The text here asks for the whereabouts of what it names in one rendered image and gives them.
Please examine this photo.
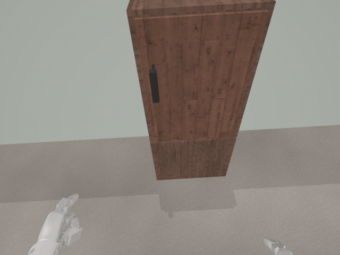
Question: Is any handle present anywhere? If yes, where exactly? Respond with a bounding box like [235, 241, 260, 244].
[149, 64, 159, 103]

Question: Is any robot left forearm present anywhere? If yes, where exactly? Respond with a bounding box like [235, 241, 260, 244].
[28, 240, 60, 255]

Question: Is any left robot hand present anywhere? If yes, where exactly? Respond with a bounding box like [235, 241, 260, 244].
[37, 193, 82, 249]

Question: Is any right robot hand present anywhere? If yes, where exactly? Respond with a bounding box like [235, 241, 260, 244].
[263, 237, 293, 255]

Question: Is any cupboard door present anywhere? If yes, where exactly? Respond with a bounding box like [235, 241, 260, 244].
[134, 10, 269, 142]

